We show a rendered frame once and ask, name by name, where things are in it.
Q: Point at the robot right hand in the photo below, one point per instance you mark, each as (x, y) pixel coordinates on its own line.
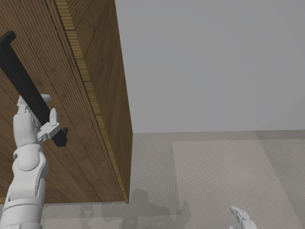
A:
(242, 218)

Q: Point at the left robot forearm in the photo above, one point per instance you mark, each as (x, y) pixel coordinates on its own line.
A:
(25, 198)

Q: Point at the handle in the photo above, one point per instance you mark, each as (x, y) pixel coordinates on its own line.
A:
(15, 71)

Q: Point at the robot left hand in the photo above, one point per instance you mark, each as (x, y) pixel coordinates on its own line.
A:
(25, 124)

